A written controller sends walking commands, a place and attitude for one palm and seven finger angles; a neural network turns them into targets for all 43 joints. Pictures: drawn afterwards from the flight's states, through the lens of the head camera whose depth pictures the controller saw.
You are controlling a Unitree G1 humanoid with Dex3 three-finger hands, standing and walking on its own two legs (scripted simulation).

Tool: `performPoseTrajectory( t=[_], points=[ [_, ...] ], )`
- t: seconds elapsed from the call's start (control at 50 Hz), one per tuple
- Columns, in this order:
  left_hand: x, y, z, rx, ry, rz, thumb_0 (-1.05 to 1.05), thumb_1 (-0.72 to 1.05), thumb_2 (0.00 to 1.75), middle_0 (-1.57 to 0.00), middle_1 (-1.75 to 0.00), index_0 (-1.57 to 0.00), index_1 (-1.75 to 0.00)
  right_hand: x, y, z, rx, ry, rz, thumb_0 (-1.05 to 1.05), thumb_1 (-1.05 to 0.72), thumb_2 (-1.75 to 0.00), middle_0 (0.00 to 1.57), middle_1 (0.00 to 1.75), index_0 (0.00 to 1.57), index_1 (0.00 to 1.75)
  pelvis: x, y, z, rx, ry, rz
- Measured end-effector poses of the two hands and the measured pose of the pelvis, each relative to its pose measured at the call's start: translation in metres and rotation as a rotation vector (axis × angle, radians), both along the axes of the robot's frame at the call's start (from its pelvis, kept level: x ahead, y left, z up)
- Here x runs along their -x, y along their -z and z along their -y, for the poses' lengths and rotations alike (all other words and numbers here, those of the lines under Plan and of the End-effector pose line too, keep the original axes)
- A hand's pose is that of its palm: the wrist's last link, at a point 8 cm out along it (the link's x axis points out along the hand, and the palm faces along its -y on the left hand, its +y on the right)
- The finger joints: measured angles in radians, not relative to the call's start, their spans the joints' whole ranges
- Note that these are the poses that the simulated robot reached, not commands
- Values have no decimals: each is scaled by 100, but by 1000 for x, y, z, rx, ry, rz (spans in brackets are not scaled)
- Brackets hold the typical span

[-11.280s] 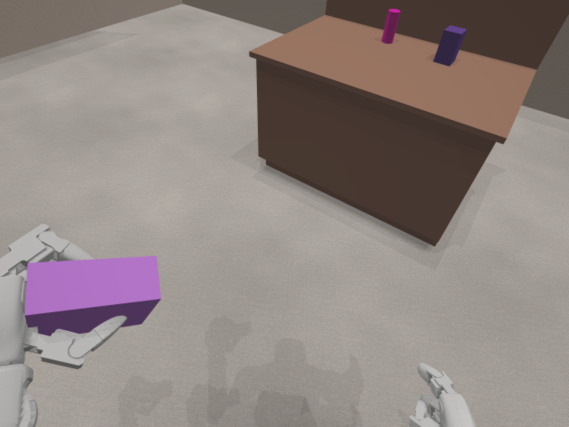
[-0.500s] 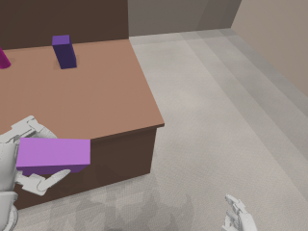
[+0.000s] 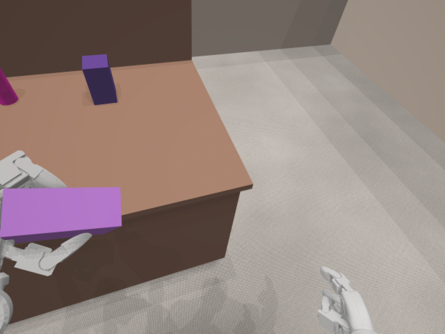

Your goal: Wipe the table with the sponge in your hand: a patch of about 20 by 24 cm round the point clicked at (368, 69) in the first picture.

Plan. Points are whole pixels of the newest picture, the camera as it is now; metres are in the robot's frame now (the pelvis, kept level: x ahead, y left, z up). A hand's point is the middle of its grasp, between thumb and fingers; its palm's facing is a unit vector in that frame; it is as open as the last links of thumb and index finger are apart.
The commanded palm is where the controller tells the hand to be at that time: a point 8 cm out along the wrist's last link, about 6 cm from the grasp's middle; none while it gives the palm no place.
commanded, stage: shuffle to correct the standing spot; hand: left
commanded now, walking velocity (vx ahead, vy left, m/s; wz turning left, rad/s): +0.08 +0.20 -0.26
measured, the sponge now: (80, 214) +0.23 +0.21 +0.16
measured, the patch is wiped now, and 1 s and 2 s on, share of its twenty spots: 0.00 0.00 0.00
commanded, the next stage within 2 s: none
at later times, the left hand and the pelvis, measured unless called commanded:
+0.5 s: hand out of the picture +0.20 +0.34 +0.18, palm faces +0.36 -0.81 -0.46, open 9.3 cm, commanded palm +0.13 +0.37 +0.19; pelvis -0.04 +0.10 -0.02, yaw -3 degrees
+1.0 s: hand out of the picture +0.19 +0.43 +0.19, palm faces +0.35 -0.79 -0.49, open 9.3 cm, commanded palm +0.13 +0.48 +0.19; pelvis -0.04 +0.20 +0.00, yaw -1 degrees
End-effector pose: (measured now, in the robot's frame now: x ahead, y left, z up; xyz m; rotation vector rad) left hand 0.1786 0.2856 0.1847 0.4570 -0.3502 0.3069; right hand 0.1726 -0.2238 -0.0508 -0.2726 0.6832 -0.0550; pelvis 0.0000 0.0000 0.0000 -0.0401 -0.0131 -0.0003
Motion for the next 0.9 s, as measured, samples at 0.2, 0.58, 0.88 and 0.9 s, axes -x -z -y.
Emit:
performPoseTrajectory(
  t=[0.2,0.58,0.88,0.9],
  points=[
    [16,-16,-27,-43,3,8,0,-43,103,-82,-135,-82,-135,33,13,-20,-14,10,-61,1,-91,-90,20,30,20,30,19,-2,-32,-37,-36,40],
    [28,-19,-96,-155,37,45,0,-43,103,-82,-135,-82,-136,90,55,-117,-118,111,-73,1,-91,-90,20,30,20,30,45,17,-114,-50,20,40],
    [24,2,-186,-90,-23,-36,0,-43,103,-82,-135,-82,-136,81,28,-164,-5,148,-34,1,-91,-90,20,30,20,30,43,6,-188,-86,27,14],
    [23,-3,-186,-94,-17,-26,0,-43,103,-82,-135,-82,-136,77,26,-171,-20,143,-21,1,-91,-90,20,30,20,30,43,5,-191,-84,24,9]
  ],
)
